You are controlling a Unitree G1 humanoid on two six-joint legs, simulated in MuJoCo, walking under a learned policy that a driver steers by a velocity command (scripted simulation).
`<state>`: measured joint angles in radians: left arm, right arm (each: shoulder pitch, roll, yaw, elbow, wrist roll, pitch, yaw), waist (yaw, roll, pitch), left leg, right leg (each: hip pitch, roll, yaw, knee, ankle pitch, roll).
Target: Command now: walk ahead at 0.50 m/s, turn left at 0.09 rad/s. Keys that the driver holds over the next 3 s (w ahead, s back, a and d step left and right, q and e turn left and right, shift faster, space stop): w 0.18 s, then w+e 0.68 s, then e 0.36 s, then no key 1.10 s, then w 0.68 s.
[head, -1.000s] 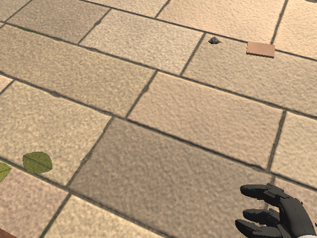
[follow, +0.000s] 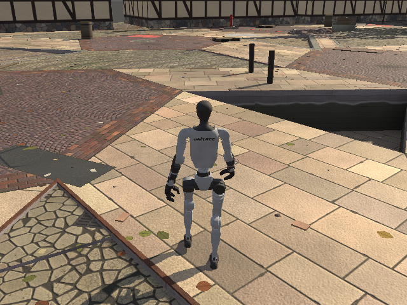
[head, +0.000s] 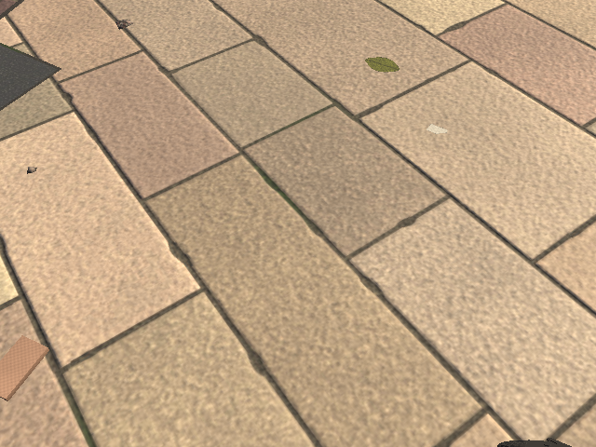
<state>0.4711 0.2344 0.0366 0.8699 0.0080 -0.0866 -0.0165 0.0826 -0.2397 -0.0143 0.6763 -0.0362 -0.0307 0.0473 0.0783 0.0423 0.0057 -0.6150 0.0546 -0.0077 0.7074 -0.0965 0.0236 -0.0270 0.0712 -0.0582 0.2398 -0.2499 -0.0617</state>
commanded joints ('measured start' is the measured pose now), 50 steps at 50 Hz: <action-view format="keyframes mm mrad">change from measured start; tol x32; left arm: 1 5 154 32 -44 0 -10 2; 28 -455 43 4 -212 28 62 -50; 34 2 249 91 -115 55 52 -6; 50 -56 190 70 -94 -10 52 20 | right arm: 1 -92 -55 -8 -87 7 -17 -4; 8 396 -255 -82 35 -5 -30 -54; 50 8 -83 -24 -25 7 -4 -45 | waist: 1 -24 -119 46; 8 -189 210 -333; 50 -35 -116 -22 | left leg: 1 101 -27 58 -88 26 20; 6 600 -32 8 -235 -77 127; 8 916 384 -702 -399 -178 302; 14 444 177 -179 -556 12 167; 32 729 196 224 -116 881 80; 35 -25 -106 105 744 -433 -24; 50 22 -23 14 92 17 -74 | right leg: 1 -62 -268 148 -58 428 -106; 5 1 -252 93 224 742 -69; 9 -682 -73 92 1025 -226 -6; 24 -644 -147 32 533 277 30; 32 -344 17 -100 334 -1 -112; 35 348 -431 812 92 65 -374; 50 -86 -136 285 114 815 -133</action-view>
